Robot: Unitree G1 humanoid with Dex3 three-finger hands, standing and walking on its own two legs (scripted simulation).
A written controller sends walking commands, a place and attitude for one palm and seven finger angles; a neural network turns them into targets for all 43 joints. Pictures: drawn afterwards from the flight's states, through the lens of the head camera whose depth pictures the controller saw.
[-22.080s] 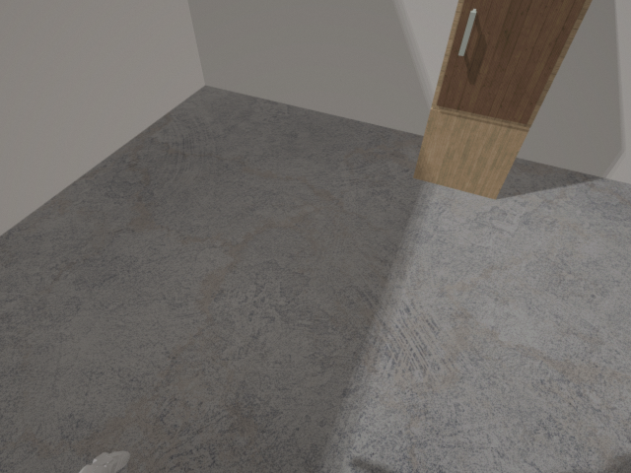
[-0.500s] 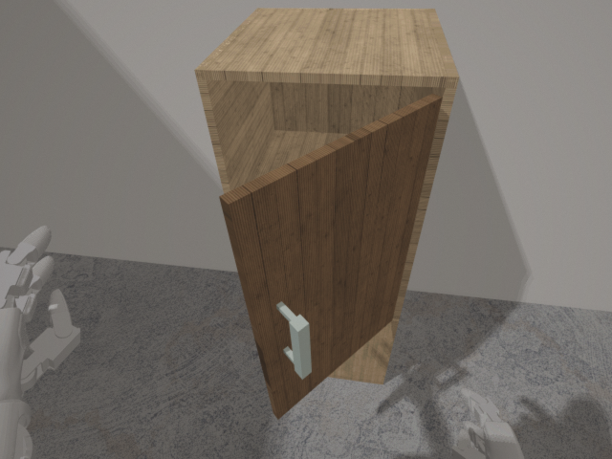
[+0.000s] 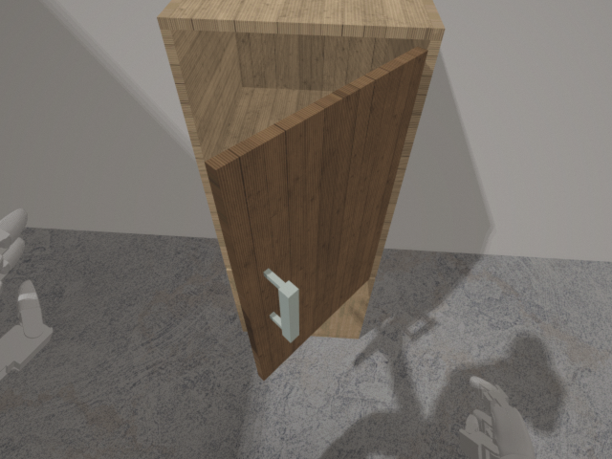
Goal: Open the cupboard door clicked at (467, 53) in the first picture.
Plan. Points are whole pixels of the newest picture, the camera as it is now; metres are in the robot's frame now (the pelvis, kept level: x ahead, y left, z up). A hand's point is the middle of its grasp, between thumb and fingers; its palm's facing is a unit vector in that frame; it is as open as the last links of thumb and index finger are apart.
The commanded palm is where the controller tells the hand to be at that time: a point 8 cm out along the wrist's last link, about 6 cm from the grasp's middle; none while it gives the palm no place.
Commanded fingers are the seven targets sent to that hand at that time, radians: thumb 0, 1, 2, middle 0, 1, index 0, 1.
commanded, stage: step back with the hand held close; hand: left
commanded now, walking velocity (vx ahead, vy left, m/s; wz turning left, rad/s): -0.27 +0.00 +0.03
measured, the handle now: (281, 306) +0.34 +0.06 -0.04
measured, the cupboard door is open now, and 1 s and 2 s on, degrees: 49 49 49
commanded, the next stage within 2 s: stop stepping back and stand still in 0.80 s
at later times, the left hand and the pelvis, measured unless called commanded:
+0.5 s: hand out of the picture +0.11 +0.29 +0.15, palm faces +0.48 -0.77 -0.43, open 7.4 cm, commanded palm +0.04 +0.33 +0.18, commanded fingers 0.00 0.90 0.90 -0.20 -0.30 -0.20 -0.30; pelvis -0.08 +0.02 -0.02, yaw +4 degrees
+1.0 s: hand out of the picture +0.04 +0.24 +0.17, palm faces +0.28 -0.83 -0.47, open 7.5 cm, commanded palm -0.02 +0.29 +0.18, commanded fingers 0.00 0.90 0.90 -0.20 -0.30 -0.20 -0.30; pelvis -0.18 +0.00 -0.02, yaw -4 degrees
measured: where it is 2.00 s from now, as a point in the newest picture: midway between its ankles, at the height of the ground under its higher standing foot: outside the picture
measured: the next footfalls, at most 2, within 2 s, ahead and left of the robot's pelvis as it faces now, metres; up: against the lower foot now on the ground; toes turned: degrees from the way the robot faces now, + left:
right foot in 0.88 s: -0.21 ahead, -0.08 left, +0.00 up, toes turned -5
left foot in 1.38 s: -0.18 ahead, +0.14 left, +0.00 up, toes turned +3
